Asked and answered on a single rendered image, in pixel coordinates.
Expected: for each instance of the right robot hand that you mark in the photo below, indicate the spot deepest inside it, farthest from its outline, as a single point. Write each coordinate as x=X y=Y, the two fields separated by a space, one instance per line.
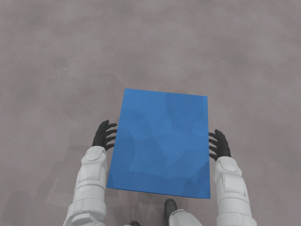
x=222 y=146

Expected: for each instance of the right robot foot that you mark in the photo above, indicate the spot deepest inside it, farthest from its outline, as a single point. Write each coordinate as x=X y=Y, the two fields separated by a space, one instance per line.
x=170 y=207

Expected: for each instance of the right robot forearm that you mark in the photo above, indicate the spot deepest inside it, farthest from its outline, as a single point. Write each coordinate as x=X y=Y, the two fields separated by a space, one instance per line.
x=231 y=194

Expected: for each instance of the carton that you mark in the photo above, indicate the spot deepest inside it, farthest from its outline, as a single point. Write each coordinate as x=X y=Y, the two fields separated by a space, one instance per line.
x=162 y=145

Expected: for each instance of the left robot forearm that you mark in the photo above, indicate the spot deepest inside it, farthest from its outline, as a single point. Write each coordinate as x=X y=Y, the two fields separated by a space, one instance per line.
x=88 y=199

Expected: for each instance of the left robot hand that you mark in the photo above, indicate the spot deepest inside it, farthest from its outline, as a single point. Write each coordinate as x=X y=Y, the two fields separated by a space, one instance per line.
x=101 y=138

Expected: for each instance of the right robot shin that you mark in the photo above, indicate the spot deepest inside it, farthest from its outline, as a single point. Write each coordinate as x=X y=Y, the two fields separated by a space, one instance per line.
x=177 y=211

